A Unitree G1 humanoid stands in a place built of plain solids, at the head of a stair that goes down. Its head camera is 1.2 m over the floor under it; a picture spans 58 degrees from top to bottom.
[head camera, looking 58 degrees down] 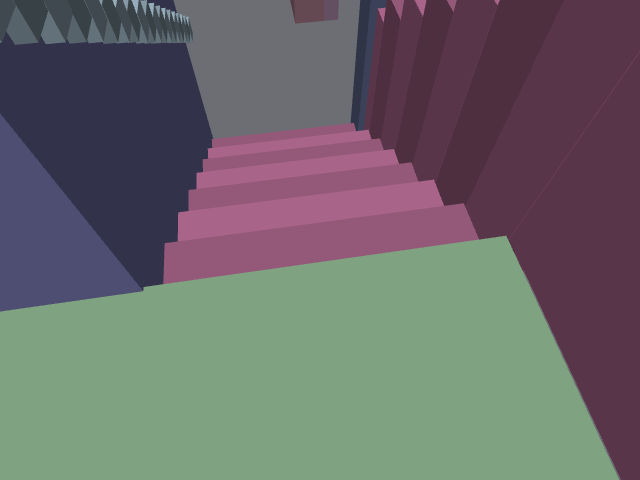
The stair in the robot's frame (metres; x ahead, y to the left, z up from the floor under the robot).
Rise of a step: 0.18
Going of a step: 0.27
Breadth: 1.17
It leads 9 degrees to the left of straight ahead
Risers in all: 8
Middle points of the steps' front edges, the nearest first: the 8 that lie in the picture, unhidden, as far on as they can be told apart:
0.67 -0.04 0.00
0.94 0.01 -0.17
1.20 0.05 -0.35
1.47 0.09 -0.53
1.74 0.13 -0.70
2.00 0.18 -0.88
2.27 0.22 -1.05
2.53 0.26 -1.23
